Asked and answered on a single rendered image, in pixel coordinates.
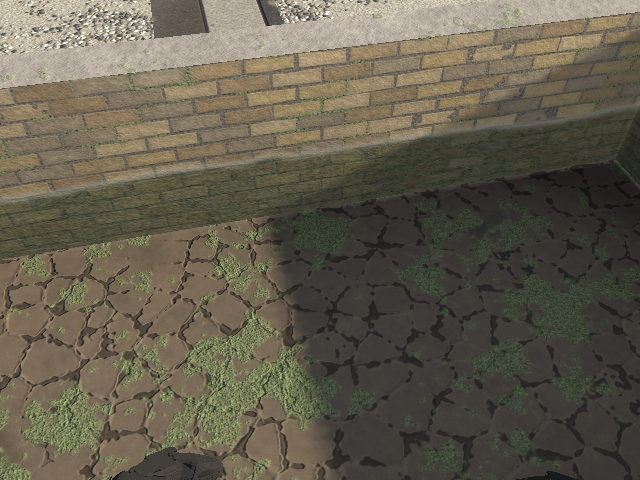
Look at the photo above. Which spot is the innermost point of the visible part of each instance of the robot left hand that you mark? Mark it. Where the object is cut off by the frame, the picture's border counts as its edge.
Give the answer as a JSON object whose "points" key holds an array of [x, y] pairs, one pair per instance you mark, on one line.
{"points": [[168, 464]]}

